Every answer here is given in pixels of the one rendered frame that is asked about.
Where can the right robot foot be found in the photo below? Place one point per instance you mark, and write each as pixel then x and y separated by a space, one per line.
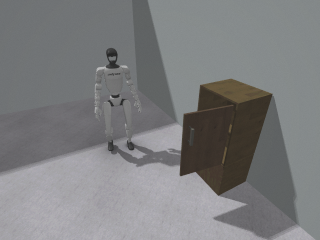
pixel 110 146

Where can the handle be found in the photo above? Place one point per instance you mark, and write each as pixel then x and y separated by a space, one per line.
pixel 191 140

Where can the left robot foot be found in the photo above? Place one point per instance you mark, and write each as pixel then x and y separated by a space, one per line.
pixel 130 145

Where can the robot foot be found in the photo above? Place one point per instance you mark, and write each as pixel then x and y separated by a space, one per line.
pixel 110 146
pixel 130 145

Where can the robot left upper arm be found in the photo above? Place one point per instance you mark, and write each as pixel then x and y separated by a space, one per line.
pixel 127 75

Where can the robot right upper arm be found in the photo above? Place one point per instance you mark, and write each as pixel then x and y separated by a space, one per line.
pixel 98 77

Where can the robot right hand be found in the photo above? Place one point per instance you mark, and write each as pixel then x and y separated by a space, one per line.
pixel 96 111

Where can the cupboard door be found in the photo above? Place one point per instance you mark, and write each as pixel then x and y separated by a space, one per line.
pixel 211 128

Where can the right robot forearm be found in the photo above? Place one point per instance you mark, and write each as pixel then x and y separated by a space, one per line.
pixel 97 97

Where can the left robot forearm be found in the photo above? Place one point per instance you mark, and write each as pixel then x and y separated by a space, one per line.
pixel 133 91

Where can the robot left hand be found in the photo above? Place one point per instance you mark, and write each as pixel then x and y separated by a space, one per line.
pixel 139 105

